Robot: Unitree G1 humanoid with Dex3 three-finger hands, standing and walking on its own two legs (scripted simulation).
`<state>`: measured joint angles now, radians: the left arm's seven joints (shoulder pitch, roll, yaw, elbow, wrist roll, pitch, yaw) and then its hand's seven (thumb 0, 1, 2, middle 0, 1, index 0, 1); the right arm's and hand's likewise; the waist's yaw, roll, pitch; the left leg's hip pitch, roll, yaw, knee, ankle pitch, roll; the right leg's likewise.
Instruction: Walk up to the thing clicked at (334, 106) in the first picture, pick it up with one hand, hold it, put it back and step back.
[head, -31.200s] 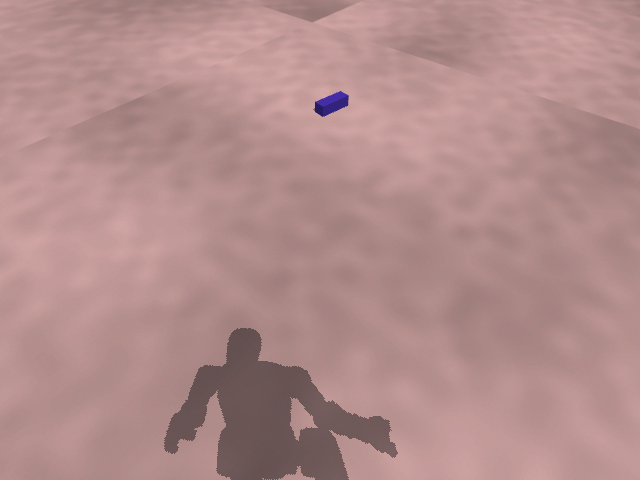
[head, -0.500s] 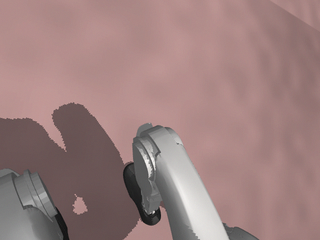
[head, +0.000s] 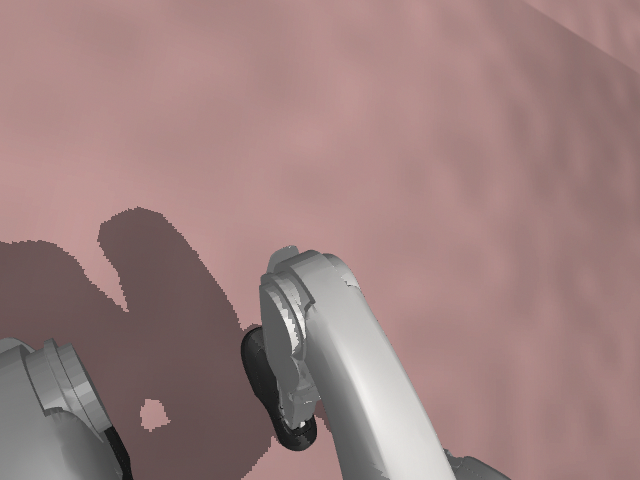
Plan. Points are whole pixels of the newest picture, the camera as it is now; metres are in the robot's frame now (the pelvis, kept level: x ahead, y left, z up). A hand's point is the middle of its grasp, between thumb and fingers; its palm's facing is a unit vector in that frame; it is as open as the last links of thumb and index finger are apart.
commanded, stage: close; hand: left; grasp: from above
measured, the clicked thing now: out of the picture +0.41 +0.31 -0.29
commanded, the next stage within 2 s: settle in 0.90 s
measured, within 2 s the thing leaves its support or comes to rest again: leaves its support in 1.40 s
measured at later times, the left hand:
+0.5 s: hand out of the picture +0.41 +0.30 -0.24, palm faces -0.13 -0.44 -0.89, open 9.9 cm
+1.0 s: hand out of the picture +0.41 +0.30 -0.24, palm faces -0.13 -0.43 -0.89, open 9.7 cm
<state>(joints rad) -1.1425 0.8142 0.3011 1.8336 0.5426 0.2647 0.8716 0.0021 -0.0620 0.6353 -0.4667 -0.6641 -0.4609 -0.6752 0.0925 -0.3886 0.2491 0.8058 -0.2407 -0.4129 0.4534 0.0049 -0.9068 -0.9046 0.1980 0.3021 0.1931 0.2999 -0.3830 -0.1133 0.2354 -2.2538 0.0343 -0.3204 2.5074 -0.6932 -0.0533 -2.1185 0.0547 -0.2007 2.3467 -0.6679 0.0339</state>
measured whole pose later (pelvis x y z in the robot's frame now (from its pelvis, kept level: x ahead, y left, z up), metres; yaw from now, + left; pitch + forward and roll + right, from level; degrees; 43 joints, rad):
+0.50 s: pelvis +0.00 +0.00 +0.00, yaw +0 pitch +23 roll -14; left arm -1.14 0.82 0.29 1.83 0.55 0.28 0.86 0.00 0.07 0.46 -0.63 -0.50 -0.66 -0.52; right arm 0.09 -0.38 0.26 0.80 -0.24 -0.42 0.45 0.01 -0.90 -0.90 0.20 0.30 0.19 0.30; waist -0.39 -0.11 0.24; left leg -2.25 0.04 -0.32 2.52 -0.70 -0.05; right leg -2.11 0.06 -0.20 2.35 -0.67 0.04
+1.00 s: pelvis +0.00 +0.00 +0.00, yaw +0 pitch +23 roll -14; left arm -1.15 0.83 0.28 1.83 0.54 0.28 0.86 0.00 0.08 0.40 -0.69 -0.41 -0.74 -0.44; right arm 0.09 -0.38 0.26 0.81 -0.25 -0.44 0.44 0.01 -0.90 -0.90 0.20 0.30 0.19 0.30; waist -0.39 -0.12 0.25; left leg -2.24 0.04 -0.33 2.51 -0.70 -0.05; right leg -2.11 0.06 -0.20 2.34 -0.66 0.04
